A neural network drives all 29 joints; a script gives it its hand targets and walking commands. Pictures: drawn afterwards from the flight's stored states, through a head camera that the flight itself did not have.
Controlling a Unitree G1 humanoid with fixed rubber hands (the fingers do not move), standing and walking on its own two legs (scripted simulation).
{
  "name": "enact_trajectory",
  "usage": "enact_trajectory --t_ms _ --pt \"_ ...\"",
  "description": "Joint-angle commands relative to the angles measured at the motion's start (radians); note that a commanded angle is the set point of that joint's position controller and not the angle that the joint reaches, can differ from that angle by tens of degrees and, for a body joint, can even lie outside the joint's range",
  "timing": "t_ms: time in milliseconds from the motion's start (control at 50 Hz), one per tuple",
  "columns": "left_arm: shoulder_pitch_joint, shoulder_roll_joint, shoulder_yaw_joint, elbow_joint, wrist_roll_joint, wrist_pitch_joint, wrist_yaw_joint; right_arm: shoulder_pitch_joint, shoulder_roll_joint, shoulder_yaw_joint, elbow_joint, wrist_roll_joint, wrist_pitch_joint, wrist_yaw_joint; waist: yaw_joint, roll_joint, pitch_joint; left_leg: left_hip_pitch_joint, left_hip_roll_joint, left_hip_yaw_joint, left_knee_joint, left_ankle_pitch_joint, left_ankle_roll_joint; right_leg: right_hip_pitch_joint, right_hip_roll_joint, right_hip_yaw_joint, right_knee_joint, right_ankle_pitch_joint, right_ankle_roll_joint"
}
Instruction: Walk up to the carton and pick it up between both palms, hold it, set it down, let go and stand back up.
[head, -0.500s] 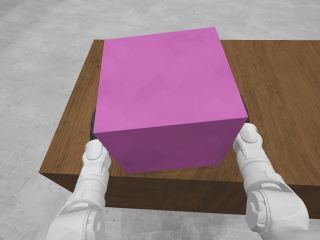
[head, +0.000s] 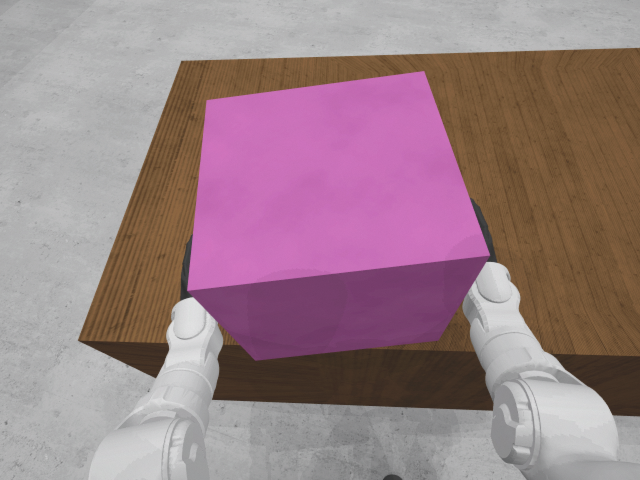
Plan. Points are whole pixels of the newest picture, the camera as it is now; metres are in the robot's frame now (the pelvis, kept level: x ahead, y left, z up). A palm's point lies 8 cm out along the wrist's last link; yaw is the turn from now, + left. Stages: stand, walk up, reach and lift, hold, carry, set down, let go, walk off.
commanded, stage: set down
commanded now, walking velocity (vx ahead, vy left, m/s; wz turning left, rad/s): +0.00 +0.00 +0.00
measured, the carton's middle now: (331, 229) +0.44 +0.01 +0.00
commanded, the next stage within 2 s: none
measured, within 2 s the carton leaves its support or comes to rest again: rests again in 0.06 s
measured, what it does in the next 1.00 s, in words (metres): stands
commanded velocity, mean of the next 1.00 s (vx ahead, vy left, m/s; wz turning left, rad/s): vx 0.00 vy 0.00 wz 0.00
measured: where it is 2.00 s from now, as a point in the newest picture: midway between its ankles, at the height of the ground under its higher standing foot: outside the picture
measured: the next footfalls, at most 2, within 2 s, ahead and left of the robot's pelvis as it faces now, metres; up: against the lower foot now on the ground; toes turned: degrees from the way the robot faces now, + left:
none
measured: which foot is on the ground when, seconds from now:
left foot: down 0.00-1.00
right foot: down 0.00-1.00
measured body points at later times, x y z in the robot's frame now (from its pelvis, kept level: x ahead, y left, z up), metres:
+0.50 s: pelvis -0.01 +0.01 -0.01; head +0.09 +0.00 +0.43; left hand +0.39 +0.24 +0.01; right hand +0.44 -0.20 +0.01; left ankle -0.03 +0.13 -0.74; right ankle +0.00 -0.13 -0.74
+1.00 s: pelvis -0.03 +0.00 -0.01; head +0.06 -0.03 +0.43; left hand +0.35 +0.22 +0.00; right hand +0.41 -0.22 +0.01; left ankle -0.03 +0.13 -0.74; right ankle +0.00 -0.13 -0.74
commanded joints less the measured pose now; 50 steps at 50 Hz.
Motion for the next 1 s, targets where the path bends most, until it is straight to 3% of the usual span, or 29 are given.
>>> enact_trajectory --t_ms 0,60,100,160,220,240,280,320,380,400,420,460,520,560,600,620,660,680,700,740,780,800,820,840,860,880,900,920,980 --pt "-0.617 -0.272 -0.316 -0.038 0.001 -0.124 -0.043 -0.562 0.296 0.17 -0.112 -0.131 -0.107 0.112 0.003 -0.113 -0.836 0.175 0.008 0.101 0.073 0.662 -0.06 0.222 0.057 -0.094 0.036 0.521 -0.011" --pt "-0.569 -0.184 -0.298 -0.052 -0.015 -0.13 -0.013 -0.563 0.173 0.151 -0.121 -0.081 -0.119 0.082 0.004 -0.093 -0.871 0.172 0.01 0.093 0.104 0.721 -0.072 0.226 0.066 -0.093 0.064 0.568 -0.008" --pt "-0.523 -0.015 -0.256 -0.055 -0.055 -0.123 0.014 -0.535 0.027 0.154 -0.117 -0.005 -0.12 0.055 0.03 -0.103 -0.933 0.148 0.007 0.104 0.137 0.748 -0.068 0.258 0.069 -0.073 0.093 0.652 -0.001" --pt "-0.484 0.193 -0.186 -0.034 -0.112 -0.089 0.053 -0.561 -0.208 0.167 -0.113 0.132 -0.095 0.008 0.056 -0.144 -0.896 0.058 0.002 0.113 0.149 0.703 -0.06 0.315 0.082 -0.043 0.128 0.649 0.009" --pt "-0.534 0.215 -0.233 -0.014 -0.193 -0.068 0.063 -0.619 -0.236 0.218 -0.069 0.238 -0.063 0.005 0.045 -0.152 -0.835 -0.013 0.0 0.11 0.145 0.577 -0.059 0.26 0.084 -0.054 0.132 0.468 0.013" --pt "-0.517 0.247 -0.239 0.01 -0.214 -0.057 0.07 -0.624 -0.293 0.236 -0.06 0.274 -0.056 0.004 0.062 -0.15 -0.809 0.002 0.004 0.111 0.149 0.587 -0.067 0.224 0.095 -0.063 0.148 0.436 0.012" --pt "-0.493 0.307 -0.264 0.029 -0.26 -0.034 0.075 -0.622 -0.383 0.25 -0.089 0.341 -0.051 -0.004 0.051 -0.153 -0.833 0.011 -0.001 0.1 0.17 0.611 -0.073 0.212 0.102 -0.057 0.158 0.441 0.008" --pt "-0.532 0.305 -0.302 0.068 -0.291 -0.02 0.082 -0.655 -0.418 0.256 -0.019 0.376 -0.032 0.002 0.035 -0.126 -0.816 0.025 -0.004 0.091 0.178 0.571 -0.082 0.119 0.109 -0.074 0.164 0.35 0.002" --pt "-0.501 0.286 -0.355 0.089 -0.344 0.025 0.076 -0.624 -0.463 0.321 -0.02 0.446 -0.011 0.024 0.059 -0.116 -0.813 0.123 0.002 0.081 0.213 0.694 -0.099 0.025 0.122 -0.092 0.167 0.313 -0.006" --pt "-0.509 0.271 -0.374 0.08 -0.353 0.029 0.076 -0.63 -0.464 0.32 0.0 0.457 -0.011 0.033 0.049 -0.086 -0.838 0.167 -0.001 0.072 0.223 0.727 -0.111 -0.018 0.118 -0.1 0.157 0.298 -0.014" --pt "-0.519 0.277 -0.368 0.065 -0.357 0.037 0.074 -0.629 -0.459 0.344 0.0 0.469 -0.002 0.041 0.065 -0.092 -0.863 0.17 0.001 0.069 0.234 0.755 -0.112 -0.013 0.119 -0.095 0.158 0.304 -0.013" --pt "-0.545 0.271 -0.389 0.048 -0.367 0.059 0.068 -0.616 -0.471 0.351 0.061 0.484 0.022 0.059 0.042 -0.073 -0.823 0.207 0.005 0.066 0.223 0.728 -0.116 -0.062 0.118 -0.107 0.142 0.245 -0.017" --pt "-0.561 0.274 -0.389 0.031 -0.365 0.071 0.068 -0.622 -0.468 0.356 0.07 0.495 0.026 0.079 0.073 -0.039 -0.836 0.218 0.011 0.065 0.213 0.728 -0.121 -0.118 0.109 -0.113 0.14 0.2 -0.024" --pt "-0.553 0.297 -0.396 0.0 -0.375 0.07 0.065 -0.617 -0.507 0.334 0.078 0.494 0.016 0.084 0.042 -0.032 -0.839 0.234 0.013 0.052 0.225 0.782 -0.13 -0.119 0.112 -0.114 0.145 0.23 -0.027" --pt "-0.55 0.3 -0.385 -0.095 -0.357 0.061 0.072 -0.588 -0.511 0.323 0.07 0.503 -0.003 0.086 0.037 0.004 -0.928 0.272 0.009 0.054 0.249 0.861 -0.135 -0.113 0.112 -0.109 0.138 0.298 -0.029" --pt "-0.545 0.276 -0.392 -0.05 -0.368 0.054 0.07 -0.581 -0.487 0.337 0.086 0.503 -0.005 0.091 0.057 -0.01 -0.888 0.236 0.007 0.065 0.252 0.858 -0.136 -0.125 0.105 -0.107 0.13 0.286 -0.035" --pt "-0.491 0.275 -0.372 -0.136 -0.349 0.057 0.074 -0.576 -0.484 0.338 0.0 0.504 -0.027 0.094 0.077 -0.009 -0.977 0.248 0.015 0.065 0.261 0.973 -0.14 -0.072 0.114 -0.109 0.115 0.397 -0.05" --pt "-0.463 0.29 -0.38 -0.133 -0.351 0.057 0.067 -0.531 -0.518 0.321 0.004 0.497 -0.032 0.089 0.037 -0.026 -0.972 0.238 0.012 0.049 0.262 0.959 -0.132 -0.042 0.112 -0.105 0.132 0.441 -0.038" --pt "-0.424 0.271 -0.378 -0.162 -0.339 0.058 0.064 -0.505 -0.515 0.332 0.027 0.496 -0.031 0.094 0.026 -0.031 -0.946 0.252 0.011 0.045 0.263 0.962 -0.127 -0.036 0.117 -0.105 0.151 0.437 -0.025" --pt "-0.371 0.258 -0.373 -0.151 -0.338 0.065 0.063 -0.469 -0.534 0.33 -0.006 0.494 -0.041 0.094 0.03 -0.063 -0.913 0.236 0.017 0.041 0.238 0.968 -0.122 0.006 0.12 -0.106 0.131 0.476 -0.034" --pt "-0.368 0.297 -0.339 -0.148 -0.341 0.061 0.054 -0.479 -0.546 0.33 -0.062 0.488 -0.043 0.087 0.025 -0.114 -0.928 0.195 0.004 0.046 0.245 0.917 -0.103 0.061 0.118 -0.098 0.16 0.523 -0.012" --pt "-0.306 0.284 -0.341 -0.14 -0.341 0.066 0.048 -0.425 -0.547 0.332 -0.062 0.482 -0.047 0.083 0.007 -0.152 -0.907 0.158 0.008 0.051 0.233 0.9 -0.089 0.104 0.118 -0.087 0.164 0.585 -0.006" --pt "-0.292 0.296 -0.325 -0.142 -0.332 0.066 0.043 -0.399 -0.545 0.372 -0.08 0.496 -0.051 0.082 0.024 -0.159 -0.887 0.123 0.001 0.05 0.229 0.888 -0.08 0.177 0.116 -0.08 0.186 0.628 0.005" --pt "-0.217 0.281 -0.324 -0.168 -0.321 0.071 0.032 -0.34 -0.554 0.374 -0.08 0.492 -0.057 0.077 -0.009 -0.174 -0.856 0.125 -0.002 0.036 0.215 0.877 -0.073 0.22 0.117 -0.072 0.197 0.678 0.019" --pt "-0.233 0.314 -0.297 -0.175 -0.305 0.075 0.027 -0.34 -0.551 0.395 -0.085 0.504 -0.052 0.077 0.013 -0.172 -0.833 0.091 -0.006 0.046 0.207 0.861 -0.064 0.267 0.107 -0.06 0.199 0.683 0.026" --pt "-0.231 0.305 -0.309 -0.187 -0.321 0.068 0.024 -0.354 -0.55 0.388 -0.11 0.5 -0.056 0.077 -0.011 -0.202 -0.844 0.04 -0.011 0.046 0.196 0.799 -0.054 0.305 0.105 -0.064 0.203 0.666 0.034" --pt "-0.273 0.311 -0.302 -0.159 -0.312 0.06 0.025 -0.371 -0.541 0.4 -0.091 0.513 -0.045 0.083 0.01 -0.189 -0.84 -0.001 -0.017 0.06 0.192 0.746 -0.051 0.311 0.094 -0.057 0.204 0.619 0.032" --pt "-0.181 0.308 -0.287 -0.175 -0.31 0.064 0.019 -0.31 -0.528 0.428 -0.133 0.531 -0.047 0.082 0.032 -0.238 -0.836 -0.014 -0.015 0.061 0.174 0.733 -0.043 0.381 0.092 -0.051 0.215 0.667 0.038" --pt "-0.135 0.318 -0.259 -0.27 -0.278 0.054 0.008 -0.214 -0.512 0.443 -0.155 0.555 -0.062 0.077 0.018 -0.203 -0.831 -0.023 -0.027 0.066 0.153 0.693 -0.038 0.453 0.083 -0.037 0.205 0.686 0.044"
